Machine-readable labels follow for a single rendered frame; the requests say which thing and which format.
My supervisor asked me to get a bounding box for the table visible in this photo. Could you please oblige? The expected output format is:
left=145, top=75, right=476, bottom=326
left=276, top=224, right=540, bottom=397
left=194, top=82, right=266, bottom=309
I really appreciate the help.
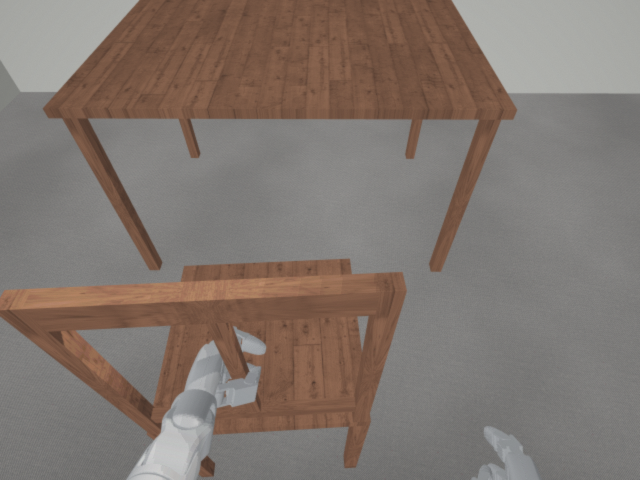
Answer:
left=43, top=0, right=517, bottom=272

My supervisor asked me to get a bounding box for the robot left forearm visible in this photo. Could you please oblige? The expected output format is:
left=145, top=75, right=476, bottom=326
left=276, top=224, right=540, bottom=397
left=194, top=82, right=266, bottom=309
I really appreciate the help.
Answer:
left=126, top=389, right=217, bottom=480

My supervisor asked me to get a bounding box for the right robot hand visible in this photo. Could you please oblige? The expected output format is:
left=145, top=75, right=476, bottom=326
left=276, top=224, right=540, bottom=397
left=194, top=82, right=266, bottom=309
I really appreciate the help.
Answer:
left=472, top=426, right=542, bottom=480

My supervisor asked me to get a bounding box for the left robot hand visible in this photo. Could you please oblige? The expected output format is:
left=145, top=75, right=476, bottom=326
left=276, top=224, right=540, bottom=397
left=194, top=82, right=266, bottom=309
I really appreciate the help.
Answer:
left=184, top=326, right=266, bottom=408

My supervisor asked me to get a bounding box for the chair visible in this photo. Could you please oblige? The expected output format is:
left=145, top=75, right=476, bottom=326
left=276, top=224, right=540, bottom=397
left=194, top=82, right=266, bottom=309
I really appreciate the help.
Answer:
left=0, top=259, right=407, bottom=477

